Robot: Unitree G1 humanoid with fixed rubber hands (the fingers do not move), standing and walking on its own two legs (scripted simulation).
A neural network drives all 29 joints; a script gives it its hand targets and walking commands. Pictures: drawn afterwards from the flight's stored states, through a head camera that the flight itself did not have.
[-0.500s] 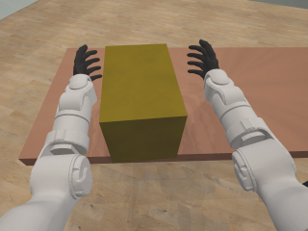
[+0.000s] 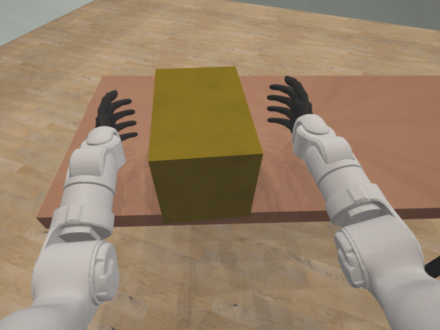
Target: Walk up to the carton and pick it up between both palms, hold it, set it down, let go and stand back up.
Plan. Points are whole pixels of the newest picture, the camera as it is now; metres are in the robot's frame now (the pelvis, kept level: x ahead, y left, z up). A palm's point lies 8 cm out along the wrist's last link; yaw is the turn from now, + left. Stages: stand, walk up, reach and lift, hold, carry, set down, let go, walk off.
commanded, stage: set down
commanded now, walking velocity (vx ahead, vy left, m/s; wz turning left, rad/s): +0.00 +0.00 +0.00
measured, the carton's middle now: (201, 141) +0.48 +0.04 +0.08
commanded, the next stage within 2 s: none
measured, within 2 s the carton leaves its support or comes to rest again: neither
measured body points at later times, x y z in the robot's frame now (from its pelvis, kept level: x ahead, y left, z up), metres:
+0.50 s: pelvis -0.01 +0.00 +0.00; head +0.01 +0.01 +0.45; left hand +0.37 +0.22 +0.11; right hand +0.39 -0.16 +0.12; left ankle +0.03 +0.16 -0.75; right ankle +0.02 -0.12 -0.75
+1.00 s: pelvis -0.01 +0.00 +0.00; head +0.01 +0.01 +0.45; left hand +0.31 +0.22 +0.09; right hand +0.34 -0.17 +0.10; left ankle +0.03 +0.16 -0.75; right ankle +0.02 -0.12 -0.75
